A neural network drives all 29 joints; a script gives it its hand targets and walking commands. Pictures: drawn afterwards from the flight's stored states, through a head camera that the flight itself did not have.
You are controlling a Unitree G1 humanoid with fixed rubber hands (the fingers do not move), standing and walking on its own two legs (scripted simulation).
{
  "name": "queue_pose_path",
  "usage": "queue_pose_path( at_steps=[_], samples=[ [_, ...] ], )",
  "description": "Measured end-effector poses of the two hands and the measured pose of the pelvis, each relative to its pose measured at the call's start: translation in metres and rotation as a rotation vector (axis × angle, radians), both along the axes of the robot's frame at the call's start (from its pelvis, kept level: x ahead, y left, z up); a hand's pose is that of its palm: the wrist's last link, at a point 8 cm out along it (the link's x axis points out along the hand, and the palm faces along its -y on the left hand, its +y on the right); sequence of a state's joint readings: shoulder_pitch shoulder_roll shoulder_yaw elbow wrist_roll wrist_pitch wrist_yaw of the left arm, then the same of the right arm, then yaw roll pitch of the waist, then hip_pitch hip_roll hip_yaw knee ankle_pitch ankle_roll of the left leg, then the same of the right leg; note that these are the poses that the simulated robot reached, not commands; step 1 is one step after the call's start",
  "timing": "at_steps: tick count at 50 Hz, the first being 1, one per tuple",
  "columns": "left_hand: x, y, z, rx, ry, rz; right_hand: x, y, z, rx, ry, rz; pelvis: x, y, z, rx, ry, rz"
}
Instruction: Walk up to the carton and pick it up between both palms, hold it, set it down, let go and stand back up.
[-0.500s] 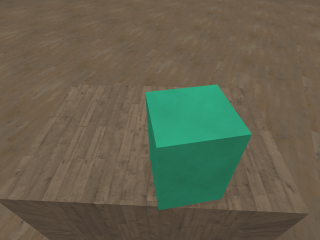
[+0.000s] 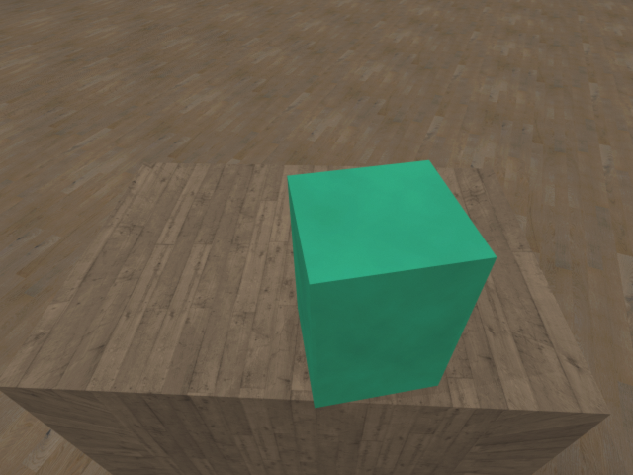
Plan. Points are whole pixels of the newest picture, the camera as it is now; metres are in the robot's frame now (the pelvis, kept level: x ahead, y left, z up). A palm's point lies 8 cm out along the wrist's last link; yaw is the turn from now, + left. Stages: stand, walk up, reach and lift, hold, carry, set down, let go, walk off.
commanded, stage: stand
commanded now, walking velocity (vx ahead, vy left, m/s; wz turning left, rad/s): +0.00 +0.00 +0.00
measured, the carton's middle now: (369, 289) +0.39 -0.03 +0.03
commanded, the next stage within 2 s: none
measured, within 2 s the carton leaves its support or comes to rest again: neither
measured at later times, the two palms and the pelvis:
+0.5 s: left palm out of the picture +0.07 +0.29 -0.10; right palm out of the picture +0.10 -0.24 -0.12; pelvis +0.00 +0.00 +0.00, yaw +0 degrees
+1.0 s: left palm out of the picture +0.07 +0.29 -0.10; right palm out of the picture +0.10 -0.24 -0.12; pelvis +0.00 +0.00 +0.00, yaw +0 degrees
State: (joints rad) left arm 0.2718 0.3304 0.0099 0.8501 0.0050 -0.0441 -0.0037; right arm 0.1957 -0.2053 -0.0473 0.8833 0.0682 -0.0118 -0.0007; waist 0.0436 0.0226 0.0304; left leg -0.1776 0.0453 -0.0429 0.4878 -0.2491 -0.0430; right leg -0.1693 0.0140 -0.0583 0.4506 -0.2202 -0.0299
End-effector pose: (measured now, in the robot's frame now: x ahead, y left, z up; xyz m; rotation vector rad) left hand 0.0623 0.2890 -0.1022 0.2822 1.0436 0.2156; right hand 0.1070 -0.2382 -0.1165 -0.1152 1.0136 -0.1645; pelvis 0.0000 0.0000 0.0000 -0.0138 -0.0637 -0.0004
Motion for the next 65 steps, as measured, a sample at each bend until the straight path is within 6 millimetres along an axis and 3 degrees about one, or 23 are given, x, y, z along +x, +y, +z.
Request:
queue_pose_path(
  at_steps=[65],
  samples=[
    [0.012,-0.001,0.002,0.004,0.004,0.000,-0.008,-0.001,-0.008,0.009,0.039,-0.001,-0.001,0.000,0.000,0.000,-0.001,0.000]
  ],
)
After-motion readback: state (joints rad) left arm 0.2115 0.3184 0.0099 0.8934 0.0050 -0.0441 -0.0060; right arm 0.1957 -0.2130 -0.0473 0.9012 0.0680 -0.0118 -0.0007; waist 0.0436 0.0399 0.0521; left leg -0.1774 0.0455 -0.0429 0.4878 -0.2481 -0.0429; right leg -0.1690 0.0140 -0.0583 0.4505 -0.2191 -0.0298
